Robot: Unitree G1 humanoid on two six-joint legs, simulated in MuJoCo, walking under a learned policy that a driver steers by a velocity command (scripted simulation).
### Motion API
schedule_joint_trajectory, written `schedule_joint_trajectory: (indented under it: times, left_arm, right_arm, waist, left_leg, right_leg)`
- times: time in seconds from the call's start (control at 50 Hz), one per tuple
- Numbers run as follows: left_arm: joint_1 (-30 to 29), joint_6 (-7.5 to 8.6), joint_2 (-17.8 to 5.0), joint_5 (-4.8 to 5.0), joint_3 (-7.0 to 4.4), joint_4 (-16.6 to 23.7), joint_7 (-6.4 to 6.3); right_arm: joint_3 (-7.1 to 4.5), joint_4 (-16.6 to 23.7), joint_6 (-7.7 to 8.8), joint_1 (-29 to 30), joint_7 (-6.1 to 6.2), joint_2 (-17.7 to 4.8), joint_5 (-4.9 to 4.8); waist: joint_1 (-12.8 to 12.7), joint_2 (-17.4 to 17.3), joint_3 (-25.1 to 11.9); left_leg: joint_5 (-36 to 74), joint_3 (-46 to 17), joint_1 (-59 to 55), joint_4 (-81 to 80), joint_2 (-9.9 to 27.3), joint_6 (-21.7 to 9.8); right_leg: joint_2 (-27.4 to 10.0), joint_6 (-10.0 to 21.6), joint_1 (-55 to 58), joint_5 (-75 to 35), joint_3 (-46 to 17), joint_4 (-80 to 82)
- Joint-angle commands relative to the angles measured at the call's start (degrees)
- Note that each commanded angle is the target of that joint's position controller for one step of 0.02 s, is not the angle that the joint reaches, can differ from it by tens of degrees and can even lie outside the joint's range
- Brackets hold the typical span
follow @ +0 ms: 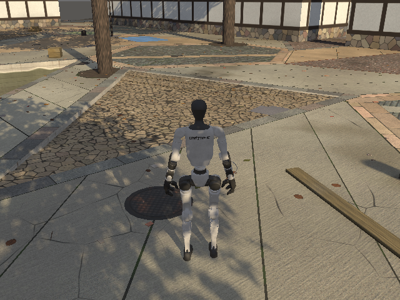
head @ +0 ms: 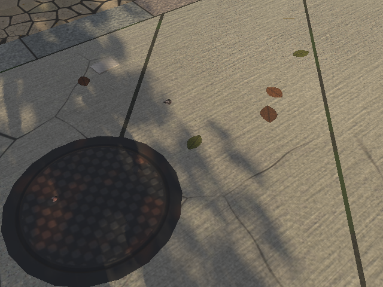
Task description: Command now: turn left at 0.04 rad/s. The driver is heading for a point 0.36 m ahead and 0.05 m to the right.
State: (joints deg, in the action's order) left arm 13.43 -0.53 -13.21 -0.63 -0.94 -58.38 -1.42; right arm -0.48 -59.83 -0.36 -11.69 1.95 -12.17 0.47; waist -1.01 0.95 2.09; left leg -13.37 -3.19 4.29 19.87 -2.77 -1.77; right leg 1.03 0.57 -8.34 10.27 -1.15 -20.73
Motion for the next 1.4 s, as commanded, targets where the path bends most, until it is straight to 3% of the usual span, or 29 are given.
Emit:
schedule_joint_trajectory:
  times: [0.02, 0.42, 0.44, 0.5, 0.54, 0.56, 0.62, 0.68, 0.7, 0.72, 0.74, 0.76, 0.78, 0.82, 0.88, 0.94, 1.0, 1.04, 1.08, 1.1, 1.12, 1.14, 1.16, 1.18, 1.2, 1.22, 1.26, 1.3, 1.4]
  left_arm:
    - [1.33, 0.33, -4.81, -0.05, -0.74, -0.14, -0.19]
    - [4.15, 0.4, -2.3, 0.08, 0.44, -6.45, -0.73]
    - [4.58, 0.36, -1.94, 0.0, 0.54, -6.67, -0.73]
    - [3.55, 0.01, -2.38, -0.7, -0.04, -5.41, -0.32]
    - [1.07, 0.37, -0.35, -1.6, 0.29, -3.38, 0.38]
    - [0.16, 0.94, 0.16, -1.89, 0.38, -2.38, 0.66]
    - [-0.63, 2.97, -1.02, -1.34, -0.24, -0.27, 1.57]
    - [9.49, 4.3, 0.38, -0.21, -0.77, -2.96, 1.7]
    - [15.54, 4.59, -1.18, -0.39, -1.49, -4.87, 1.26]
    - [23.06, 4.98, -6.94, -0.98, -2.98, -5.89, 0.72]
    - [26.94, 4.29, -9.54, -0.39, -3.73, -7.74, 0.9]
    - [20.55, 4.13, -6.16, -0.57, -2.87, -5.8, 0.96]
    - [15.51, 4.58, -4.77, -0.55, -2.47, -3.74, 1.24]
    - [12.38, 5.65, -2.89, -0.41, -1.72, -2.45, 1.14]
    - [17.07, 6.51, -1.6, -0.17, -0.99, -4.4, 0.88]
    - [18.71, 6.46, -0.63, -0.33, -0.01, -5.11, 0.49]
    - [18.67, 6.07, -0.35, -0.43, 0.79, -5.47, -0.24]
    - [18.75, 6.08, -1.59, -0.47, 0.67, -5.88, -0.63]
    - [16.34, 6.31, -2.6, -0.04, 0.45, -5.51, -0.97]
    - [14.24, 6.22, -3.14, 0.52, 0.26, -5.29, -0.86]
    - [13.94, 6.33, -2.64, 1.16, 0.38, -4.91, -0.59]
    - [19.22, 5.88, 1.43, 1.79, 0.93, -4.28, -0.79]
    - [26.83, 4.46, 2.32, 3.31, 0.53, -6.71, -0.96]
    - [23.14, 3.42, -0.09, 0.75, -0.04, -6.61, -0.96]
    - [16.87, 3.1, 0.06, -1.02, -0.3, -5.08, -0.57]
    - [13.87, 2.71, 0.57, -1.68, -0.5, -4.46, -0.27]
    - [14.44, 1.08, 2.99, -1.73, -0.08, -5.07, 0.08]
    - [15.47, -0.03, 4.67, -0.98, 0.42, -5.96, -0.34]
    - [9.74, -1.52, 2.77, -0.53, 0.45, -5.54, -1.07]
  right_arm:
    - [-0.77, 0.13, 0.52, -1.39, 0.26, -6.31, 0.0]
    - [0.62, -4.67, 0.84, -6.19, 0.5, -3.41, 0.05]
    - [0.65, -4.87, 0.8, -6.84, 0.5, -3.28, 0.13]
    - [-0.94, -4.64, -0.09, -8.69, 0.38, -6.64, 0.25]
    - [-1.87, -4.97, -0.38, -12.34, 0.22, -7.68, 0.37]
    - [-2.15, -4.94, -0.18, -12.76, 0.18, -7.55, 0.49]
    - [-2.78, -3.96, 1.09, -11.7, -0.21, -7.63, 1.02]
    - [-2.96, -2.2, 1.92, -6.86, -0.59, -6.76, 0.07]
    - [-2.54, -1.11, 2.51, -5.39, -0.73, -5.09, 0.37]
    - [-1.19, 1.12, 3.31, -3.83, -1.32, -0.44, -0.05]
    - [-1.95, 2.7, 3.61, -2.96, -1.74, -3.39, 1.51]
    - [-2.31, 2.54, 3.72, -2.2, -2.26, -4.72, 2.35]
    - [-1.94, 2.13, 4.08, -2.5, -2.86, -2.97, 1.95]
    - [-2.06, 1.77, 4.39, -2.86, -3.64, -2.61, 1.67]
    - [-2.36, 2.37, 3.4, -1.46, -3.87, -2.75, 1.65]
    - [-1.77, 4.62, 2.83, 4.22, -3.32, -1.04, 1.12]
    - [-0.46, 6.51, 2.83, 9.73, -2.72, 0.96, 0.32]
    - [-0.48, 5.56, 2.89, 6.7, -1.98, -0.48, 0.01]
    - [-1.32, 2.61, 3.35, -2.13, -1.22, -3.13, 0.07]
    - [-1.8, 0.78, 4.0, -7.83, -0.95, -4.03, 0.49]
    - [-2.41, -0.92, 4.8, -13.14, -0.71, -6.0, 1.59]
    - [-3.38, -1.6, 5.1, -17.32, -0.87, -10.71, 2.56]
    - [-2.89, -1.14, 4.58, -16.16, -1.37, -8.83, 0.26]
    - [-2.66, 0.88, 3.96, -9.01, -1.48, -6.97, -1.3]
    - [-1.71, 2.15, 3.72, -2.92, -1.2, -3.81, -1.11]
    - [-0.83, 2.16, 3.77, -1.28, -0.83, -1.34, -0.54]
    - [-0.02, 1.1, 3.91, -1.59, -0.16, 0.08, 0.17]
    - [0.12, 0.3, 4.31, -3.12, -0.29, -0.99, 0.87]
    - [-0.24, 0.15, 2.95, -4.87, -0.37, -3.59, 0.52]
  waist:
    - [0.3, -2.79, 1.73]
    - [0.55, -1.17, 1.81]
    - [0.67, -1.47, 0.63]
    - [1.72, -5.63, 3.82]
    - [3.39, -8.99, 8.09]
    - [3.55, -9.51, 9.72]
    - [2.46, -7.51, 8.9]
    - [-3.31, -5.48, 7.03]
    - [-5.52, -1.13, 5.73]
    - [-8.05, 13.08, 2.32]
    - [-7.07, 14.54, 3.23]
    - [-3.34, 5.35, 7.23]
    - [-1.31, 1.98, 8.41]
    - [0.76, 1.35, 6.78]
    - [0.89, 2.81, 4.4]
    - [0.56, 3.35, 5.06]
    - [-0.49, 5.32, 5.32]
    - [0.41, 7.25, 2.62]
    - [4.24, 7.97, -1.23]
    - [7.51, 6.85, -2.92]
    - [9.3, 4.34, -5.98]
    - [7.01, -7.68, -13.63]
    - [3.98, -8.67, -22.36]
    - [2.73, -3.34, -15.65]
    - [1.98, -3.05, -6.5]
    - [0.82, -1.41, -2.44]
    - [-1.43, -2.73, -0.97]
    - [-2.26, -3.68, -2.28]
    - [-0.31, -6.21, -2.21]
  left_leg:
    - [4.83, -6.82, 5.49, -5.26, 7.61, -1.54]
    - [5.74, -5.36, 6.06, -3.79, 6.53, -1.79]
    - [0.62, -5.44, 5.76, -4.53, 6.18, -1.98]
    - [-25.76, -10.16, 8.18, -6.58, 6.95, -5.65]
    - [-36.7, -19.38, 8.01, -11.44, 13.59, -9.88]
    - [-35.98, -22.53, 8.55, -12.91, 16.72, -11.61]
    - [-25.67, -20.83, 5.94, -12.16, 17.51, -12.25]
    - [-18.89, -11.49, 17.33, -4.49, 11.41, -8.91]
    - [-15.48, -7.23, 23.77, 3.54, 8.03, -7.27]
    - [-13.44, 2.81, 32.4, 23.07, 0.26, -4.19]
    - [-18.6, 4.39, 38.3, 35.63, -1.0, -4.06]
    - [-13.95, 1.67, 39.35, 42.26, 3.02, -4.71]
    - [-8.3, 0.97, 38.42, 43.38, 4.95, -4.61]
    - [-1.55, 1.89, 35.67, 41.73, 6.86, -3.35]
    - [1.51, 5.12, 36.59, 41.05, 6.19, -1.75]
    - [3.12, 9.01, 34.85, 34.53, 3.69, -0.34]
    - [7.45, 12.58, 25.7, 20.05, 0.27, -0.37]
    - [9.83, 13.01, 18.44, 16.13, -1.98, -1.61]
    - [11.35, 10.48, 10.56, 12.95, -2.48, -3.84]
    - [16.85, 9.16, 5.13, 6.75, -1.22, -4.87]
    - [28.99, 5.16, -4.1, 4.2, 3.81, -6.09]
    - [64.2, -9.21, -17.47, 11.63, 20.47, -12.2]
    - [69.38, -21.06, -20.46, 9.36, 27.83, -21.0]
    - [49.91, -18.3, -9.41, 3.57, 25.24, -20.91]
    - [37.0, -15.15, -0.27, -1.03, 22.25, -19.09]
    - [32.89, -11.54, 5.94, -4.01, 19.92, -16.79]
    - [31.4, -4.52, 13.58, -5.77, 15.67, -13.02]
    - [30.92, -1.84, 13.71, -5.2, 13.74, -11.25]
    - [-0.21, -4.63, 14.74, -8.51, 13.18, -9.23]
  right_leg:
    - [-4.98, 1.17, 1.44, -5.22, -4.82, 2.17]
    - [-5.47, 1.12, 0.25, -5.05, -4.9, 1.42]
    - [-4.84, 1.21, 0.58, -1.13, -4.49, 1.38]
    - [0.22, 2.54, -6.8, 17.88, -0.5, -6.57]
    - [1.46, 2.75, -15.19, 18.05, 2.97, -15.29]
    - [-0.31, 2.85, -17.1, 14.96, 3.56, -19.17]
    - [-2.58, 3.51, -19.19, 15.58, 2.85, -20.27]
    - [1.01, 4.2, 2.52, 7.62, 6.3, -5.39]
    - [-1.1, 4.38, 12.2, 8.99, 1.57, -1.5]
    - [-14.81, 7.73, 19.49, 25.0, -21.14, 9.84]
    - [-22.65, 11.5, 17.74, 30.18, -35.59, 14.13]
    - [-21.82, 11.62, 12.46, 30.4, -32.46, 13.67]
    - [-19.58, 10.97, 8.65, 25.11, -27.16, 13.88]
    - [-15.55, 9.41, 7.68, 10.96, -17.9, 14.82]
    - [-12.63, 8.63, 11.27, -12.95, -9.0, 12.29]
    - [-10.19, 7.27, 9.25, -40.1, -1.87, 8.72]
    - [-7.3, 5.3, 4.8, -48.61, 2.06, 6.1]
    - [-7.87, 4.78, 5.29, -54.86, 1.69, 1.42]
    - [-9.44, 4.14, 6.95, -57.86, -0.03, -6.61]
    - [-9.19, 3.76, 6.89, -53.42, 0.22, -13.72]
    - [-7.08, 3.28, 2.04, -39.37, 0.69, -23.2]
    - [-0.25, 2.21, -8.06, 6.6, 4.45, -43.19]
    - [3.63, 1.88, -12.3, 26.21, -1.14, -53.91]
    - [0.93, 1.74, -12.67, 21.97, -2.77, -54.37]
    - [-0.17, 1.64, -14.71, 19.1, -2.08, -52.26]
    - [-1.73, 1.37, -13.35, 16.89, -2.36, -48.06]
    - [-2.61, 0.7, -6.18, 15.09, -1.32, -39.4]
    - [-1.82, 0.17, -3.21, 15.93, 0.2, -30.73]
    - [-1.77, 0.11, -1.52, 10.06, 1.74, -17.29]
